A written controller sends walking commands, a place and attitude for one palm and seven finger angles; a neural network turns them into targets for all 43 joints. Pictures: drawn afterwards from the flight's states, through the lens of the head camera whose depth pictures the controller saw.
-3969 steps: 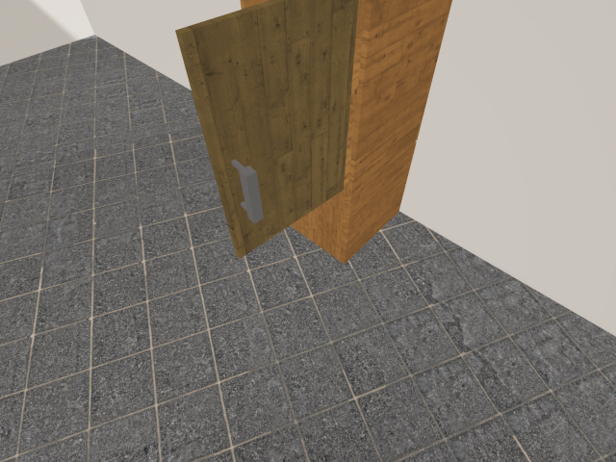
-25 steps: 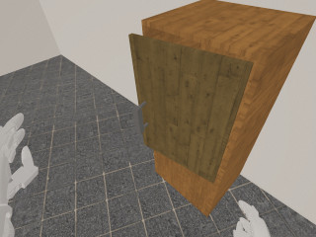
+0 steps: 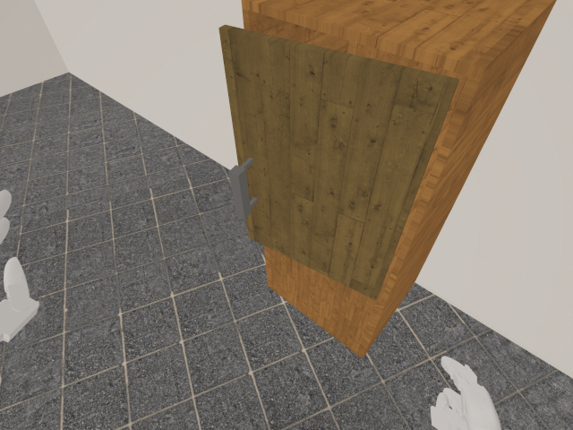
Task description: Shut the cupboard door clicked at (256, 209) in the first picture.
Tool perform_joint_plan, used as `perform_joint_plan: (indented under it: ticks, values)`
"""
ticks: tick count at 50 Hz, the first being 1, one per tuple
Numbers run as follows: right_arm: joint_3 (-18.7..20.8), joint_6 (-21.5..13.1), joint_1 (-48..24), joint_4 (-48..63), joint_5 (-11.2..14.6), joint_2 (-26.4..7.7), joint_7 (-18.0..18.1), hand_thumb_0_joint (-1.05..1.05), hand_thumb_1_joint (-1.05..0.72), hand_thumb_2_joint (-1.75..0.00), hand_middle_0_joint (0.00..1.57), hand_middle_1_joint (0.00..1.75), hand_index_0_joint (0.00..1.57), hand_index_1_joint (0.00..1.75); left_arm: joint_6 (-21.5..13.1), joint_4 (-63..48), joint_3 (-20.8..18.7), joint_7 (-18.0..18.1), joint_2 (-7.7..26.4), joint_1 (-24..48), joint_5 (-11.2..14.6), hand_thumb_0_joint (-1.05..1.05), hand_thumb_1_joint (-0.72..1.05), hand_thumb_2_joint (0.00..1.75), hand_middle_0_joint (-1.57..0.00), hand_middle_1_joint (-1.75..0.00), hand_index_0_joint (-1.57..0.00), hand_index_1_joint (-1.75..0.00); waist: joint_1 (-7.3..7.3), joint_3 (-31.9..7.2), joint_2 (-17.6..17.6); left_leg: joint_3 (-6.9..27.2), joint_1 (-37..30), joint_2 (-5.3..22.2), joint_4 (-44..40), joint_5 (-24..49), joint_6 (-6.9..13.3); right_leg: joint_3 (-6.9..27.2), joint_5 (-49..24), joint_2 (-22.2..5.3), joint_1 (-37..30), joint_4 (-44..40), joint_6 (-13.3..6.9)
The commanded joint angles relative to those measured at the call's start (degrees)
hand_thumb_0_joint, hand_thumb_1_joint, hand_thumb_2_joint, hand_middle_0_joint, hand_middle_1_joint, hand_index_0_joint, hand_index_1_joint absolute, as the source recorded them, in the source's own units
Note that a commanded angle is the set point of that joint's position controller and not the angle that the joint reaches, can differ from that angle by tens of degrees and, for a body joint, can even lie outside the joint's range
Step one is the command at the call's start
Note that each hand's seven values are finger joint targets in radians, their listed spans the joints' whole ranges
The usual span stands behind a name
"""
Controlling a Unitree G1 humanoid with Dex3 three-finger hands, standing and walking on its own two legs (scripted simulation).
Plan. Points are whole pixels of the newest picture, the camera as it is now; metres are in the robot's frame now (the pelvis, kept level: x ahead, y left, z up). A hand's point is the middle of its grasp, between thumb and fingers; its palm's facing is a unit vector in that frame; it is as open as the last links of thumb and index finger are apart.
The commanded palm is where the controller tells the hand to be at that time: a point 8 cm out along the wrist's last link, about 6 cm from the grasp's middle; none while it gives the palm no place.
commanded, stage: step back with the hand held close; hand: left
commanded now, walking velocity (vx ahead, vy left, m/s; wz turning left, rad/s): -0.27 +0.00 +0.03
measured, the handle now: (246, 188) +0.65 +0.14 -0.09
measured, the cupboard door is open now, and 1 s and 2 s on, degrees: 9 9 9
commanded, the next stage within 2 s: stop stepping back and stand still in 1.16 s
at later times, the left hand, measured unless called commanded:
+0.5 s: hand out of the picture +0.13 +0.27 +0.17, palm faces +0.49 -0.73 -0.47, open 7.4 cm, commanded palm +0.06 +0.30 +0.18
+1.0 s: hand out of the picture +0.02 +0.28 +0.18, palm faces +0.60 -0.65 -0.46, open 7.4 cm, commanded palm -0.04 +0.30 +0.18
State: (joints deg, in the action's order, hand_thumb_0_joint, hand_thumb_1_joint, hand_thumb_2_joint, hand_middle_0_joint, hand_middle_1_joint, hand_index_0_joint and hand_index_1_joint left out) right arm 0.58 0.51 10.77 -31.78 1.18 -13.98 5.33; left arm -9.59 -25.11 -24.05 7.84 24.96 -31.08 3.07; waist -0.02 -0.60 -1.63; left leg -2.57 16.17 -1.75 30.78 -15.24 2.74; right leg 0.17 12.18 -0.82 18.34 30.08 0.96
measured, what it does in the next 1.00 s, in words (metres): walks backwards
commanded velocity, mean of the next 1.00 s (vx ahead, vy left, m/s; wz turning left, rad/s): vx -0.36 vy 0.00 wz -0.05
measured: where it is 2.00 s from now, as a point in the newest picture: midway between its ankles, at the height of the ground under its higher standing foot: outside the picture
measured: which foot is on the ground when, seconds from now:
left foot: down 0.00-1.00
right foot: down 0.00-0.80, up 0.82-1.00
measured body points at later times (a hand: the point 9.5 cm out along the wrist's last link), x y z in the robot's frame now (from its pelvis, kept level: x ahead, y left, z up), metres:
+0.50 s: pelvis -0.06 -0.01 -0.02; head -0.06 +0.01 +0.43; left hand +0.10 +0.30 +0.19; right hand +0.09 -0.25 -0.09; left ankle +0.01 +0.09 -0.73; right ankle +0.03 -0.13 -0.73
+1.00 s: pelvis -0.13 -0.02 -0.02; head -0.13 +0.00 +0.43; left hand -0.02 +0.32 +0.21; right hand +0.07 -0.22 -0.10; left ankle +0.01 +0.10 -0.73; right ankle -0.19 -0.15 -0.73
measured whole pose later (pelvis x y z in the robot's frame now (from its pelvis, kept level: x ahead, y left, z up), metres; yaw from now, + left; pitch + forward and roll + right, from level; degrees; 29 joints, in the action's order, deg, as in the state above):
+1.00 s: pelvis -0.13 -0.02 -0.02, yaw +8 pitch +2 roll -3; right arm 0.8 -7.0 11.9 -36.0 0.3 -9.9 3.4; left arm -16.5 -30.0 -30.4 9.7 26.6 -30.6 3.4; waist 0.5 -2.1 -0.6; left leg -6.0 33.6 5.5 34.1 -3.3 2.6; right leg -1.0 26.6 3.5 15.3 40.7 -0.5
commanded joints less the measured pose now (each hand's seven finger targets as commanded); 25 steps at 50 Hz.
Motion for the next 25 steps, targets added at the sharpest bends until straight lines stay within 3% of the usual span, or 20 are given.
perform_joint_plan:
  ticks: [1,5,6,8,11,12,14,16,17,19,21,22,25]
  values:
    - [2.59,-3.56,-4.91,9.3,-0.54,-7.84,0.75,0.0,-0.9,-0.9,0.2,0.3,0.2,0.3,-4.0,-11.52,-9.62,1.43,10.52,1.55,-0.48,0.0,0.9,0.9,-0.2,-0.3,-0.2,-0.3,0.73,-5.97,-4.47,9.11,19.39,9.5,-12.39,-2.83,1.8,1.85,-11.76,0.13,-18.96,5.33,0.11]
    - [2.32,-4.62,-3.72,9.45,-0.23,-7.58,0.56,0.0,-0.9,-0.9,0.2,0.3,0.2,0.3,-5.12,-11.34,-8.32,1.64,8.82,3.72,-1.2,0.0,0.9,0.9,-0.2,-0.3,-0.2,-0.3,-0.12,-3.78,-3.04,9.2,27.33,9.23,-12.65,-17.86,2.94,3.48,-7.72,-0.3,-20.09,6.84,-0.07]
    - [2.36,-4.95,-3.91,9.31,-0.43,-7.96,0.61,0.0,-0.9,-0.9,0.2,0.3,0.2,0.3,-5.45,-11.83,-9.32,1.66,9.99,4.87,-1.61,0.0,0.9,0.9,-0.2,-0.3,-0.2,-0.3,-0.06,-3.5,-3.52,9.45,28.63,9.1,-12.67,-20.82,3.26,4.14,-6.4,-0.29,-20.31,6.67,-0.12]
    - [2.21,-5.57,-3.16,9.16,-0.38,-7.58,0.5,0.0,-0.9,-0.9,0.2,0.3,0.2,0.3,-6.02,-11.73,-8.09,1.8,8.58,5.48,-1.96,0.0,0.9,0.9,-0.2,-0.3,-0.2,-0.3,-0.39,-3.01,-2.63,9.39,29.96,8.63,-11.43,-23.21,3.33,5.05,-3.92,-0.67,-19.47,6.5,-0.38]
    - [2.38,-6.46,-2.82,8.63,-0.72,-7.98,0.39,0.0,-0.9,-0.9,0.2,0.3,0.2,0.3,-6.7,-13.1,-9.49,2.2,10.49,7.44,-2.39,0.0,0.9,0.9,-0.2,-0.3,-0.2,-0.3,-0.46,-2.65,-1.36,8.79,28.1,7.2,-8.18,-24.06,2.88,7.72,1.61,-1.79,-15.22,3.01,-1.22]
    - [2.04,-6.72,-2.53,8.51,-0.63,-7.07,0.3,0.0,-0.9,-0.9,0.2,0.3,0.2,0.3,-6.92,-13.14,-8.0,2.23,8.94,7.37,-2.19,0.0,0.9,0.9,-0.2,-0.3,-0.2,-0.3,-0.65,-2.73,-0.02,8.5,26.74,6.51,-6.68,-22.67,2.48,8.22,2.76,-2.7,-13.4,1.81,-1.64]
    - [2.09,-7.11,-2.2,8.03,-0.78,-7.06,0.03,0.0,-0.9,-0.9,0.2,0.3,0.2,0.3,-7.26,-13.24,-8.12,2.62,9.31,7.23,-2.11,0.0,0.9,0.9,-0.2,-0.3,-0.2,-0.3,-0.77,-2.49,0.68,7.21,23.72,5.18,-3.61,-20.92,1.62,10.51,6.56,-4.3,-9.13,-1.91,-2.58]
    - [2.19,-7.41,-2.23,7.49,-1.08,-7.29,-0.09,0.0,-0.9,-0.9,0.2,0.3,0.2,0.3,-7.6,-13.66,-9.41,2.96,10.83,6.63,-2.09,0.0,0.9,0.9,-0.2,-0.3,-0.2,-0.3,-0.63,-2.82,0.67,7.33,21.11,4.73,-3.05,-18.84,1.04,10.77,8.56,-4.85,-6.67,-3.69,-3.09]
    - [1.82,-7.52,-2.11,7.52,-0.89,-6.6,-0.16,0.0,-0.9,-0.9,0.2,0.3,0.2,0.3,-7.94,-14.58,-8.15,2.96,9.56,6.16,-1.89,0.0,0.9,0.9,-0.2,-0.3,-0.2,-0.3,-0.78,-3.7,0.3,7.49,20.16,4.8,-3.48,-18.01,0.93,9.46,8.66,-4.77,-6.47,-3.3,-2.97]
    - [1.9,-7.63,-2.41,7.46,-0.85,-7.11,-0.15,0.0,-0.9,-0.9,0.2,0.3,0.2,0.3,-8.29,-14.5,-8.69,3.17,9.74,5.32,-1.9,0.0,0.9,0.9,-0.2,-0.3,-0.2,-0.3,-0.74,-3.44,-2.11,8.47,22.64,6.09,-6.18,-19.75,1.62,7.87,7.45,-2.94,-8.31,-1.22,-2.13]
    - [2.19,-7.97,-2.87,7.52,-0.86,-7.84,0.14,0.0,-0.9,-0.9,0.2,0.3,0.2,0.3,-8.72,-13.51,-10.86,3.31,10.85,4.31,-2.29,0.0,0.9,0.9,-0.2,-0.3,-0.2,-0.3,-0.31,-3.8,-5.61,11.54,30.18,8.96,-11.65,-23.55,3.06,5.07,2.44,-0.05,-16.01,5.49,-1.0]
    - [2.05,-8.11,-2.67,7.62,-0.81,-7.55,0.13,0.0,-0.9,-0.9,0.2,0.3,0.2,0.3,-8.89,-13.86,-10.02,3.12,9.38,3.87,-2.36,0.0,0.9,0.9,-0.2,-0.3,-0.2,-0.3,-0.26,-4.43,-7.07,12.55,33.24,10.54,-13.6,-23.91,3.67,3.54,-1.64,1.25,-19.71,9.82,-0.52]
    - [2.9,-8.66,-2.64,7.99,-0.7,-8.04,-0.01,0.0,-0.9,-0.9,0.2,0.3,0.2,0.3,-9.3,-12.88,-11.6,2.58,9.81,3.45,-2.83,0.0,0.9,0.9,-0.2,-0.3,-0.2,-0.3,-0.01,-4.61,-8.41,13.44,39.65,13.07,-14.29,-28.52,5.04,4.03,-6.25,3.67,-25.14,15.61,0.14]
